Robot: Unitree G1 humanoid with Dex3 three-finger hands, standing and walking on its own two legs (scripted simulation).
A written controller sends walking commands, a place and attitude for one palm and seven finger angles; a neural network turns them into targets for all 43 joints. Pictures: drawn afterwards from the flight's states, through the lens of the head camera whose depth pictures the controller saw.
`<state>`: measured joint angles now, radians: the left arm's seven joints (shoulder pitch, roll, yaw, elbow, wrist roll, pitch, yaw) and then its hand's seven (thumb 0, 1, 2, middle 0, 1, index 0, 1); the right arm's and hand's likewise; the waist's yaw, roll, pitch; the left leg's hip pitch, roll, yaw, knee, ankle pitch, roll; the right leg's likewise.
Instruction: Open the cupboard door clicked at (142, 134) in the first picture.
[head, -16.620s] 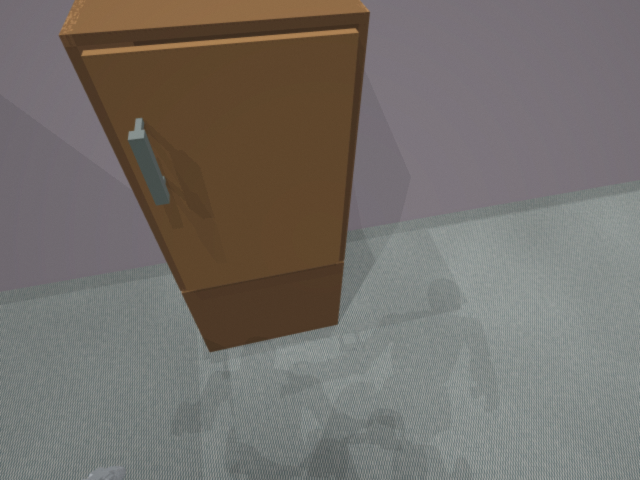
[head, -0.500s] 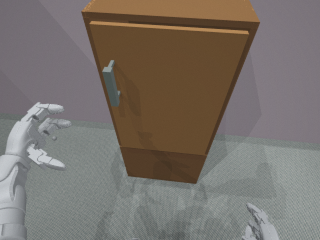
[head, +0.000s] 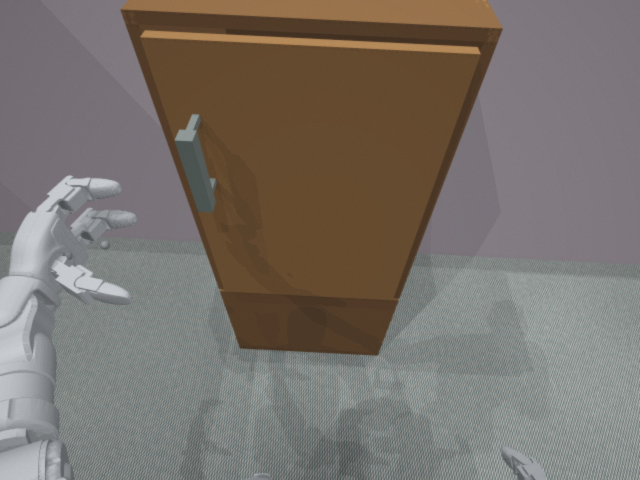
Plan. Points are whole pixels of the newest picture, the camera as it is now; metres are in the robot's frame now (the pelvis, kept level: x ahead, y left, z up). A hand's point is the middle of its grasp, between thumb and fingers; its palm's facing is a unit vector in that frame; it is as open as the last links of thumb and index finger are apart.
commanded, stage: move the hooked fingers beside the handle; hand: left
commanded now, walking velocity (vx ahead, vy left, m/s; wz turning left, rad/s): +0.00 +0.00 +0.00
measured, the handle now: (200, 164) +0.53 +0.19 +0.08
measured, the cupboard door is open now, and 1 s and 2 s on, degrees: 0 0 0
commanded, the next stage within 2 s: slide the fingers in behind the handle in 1.72 s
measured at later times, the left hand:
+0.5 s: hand (124, 205) +0.43 +0.27 +0.10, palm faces -0.02 -1.00 +0.00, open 14.0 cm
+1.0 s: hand (145, 172) +0.49 +0.26 +0.09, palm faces -0.03 -1.00 +0.00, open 14.0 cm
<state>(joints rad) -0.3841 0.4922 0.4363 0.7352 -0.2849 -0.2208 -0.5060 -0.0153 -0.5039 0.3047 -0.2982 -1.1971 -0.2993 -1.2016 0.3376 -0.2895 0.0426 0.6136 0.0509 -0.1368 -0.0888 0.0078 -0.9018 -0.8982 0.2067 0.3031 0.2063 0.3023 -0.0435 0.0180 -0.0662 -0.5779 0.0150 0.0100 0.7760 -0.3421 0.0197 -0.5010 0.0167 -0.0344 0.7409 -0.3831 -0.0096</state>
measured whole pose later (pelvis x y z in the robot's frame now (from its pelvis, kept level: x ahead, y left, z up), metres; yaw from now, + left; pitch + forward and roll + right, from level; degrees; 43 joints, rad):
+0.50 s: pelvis +0.00 +0.00 -0.01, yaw -1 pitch +12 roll -2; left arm -0.69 0.59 0.45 1.06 -0.21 -0.29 -0.51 -0.02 -0.50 0.30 -0.30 -1.20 -0.30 -1.20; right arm 0.36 -0.30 0.05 0.62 0.04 -0.06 -0.07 0.00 -0.90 -0.90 0.21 0.30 0.21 0.30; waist -0.09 0.01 -0.08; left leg -0.70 0.02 0.01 0.85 -0.36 0.02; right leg -0.62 0.02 -0.03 0.80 -0.39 -0.01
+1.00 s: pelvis +0.00 +0.01 -0.02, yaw -2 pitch +18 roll -3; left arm -0.88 0.71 0.49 1.21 -0.14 -0.29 -0.49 -0.02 -0.50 0.30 -0.30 -1.20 -0.30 -1.20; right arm 0.42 -0.30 0.05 0.62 0.02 0.03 -0.05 0.00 -0.90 -0.90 0.21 0.30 0.21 0.30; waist -0.16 0.01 -0.09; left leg -0.83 0.04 0.02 0.91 -0.39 0.03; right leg -0.75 0.04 -0.02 0.84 -0.41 0.00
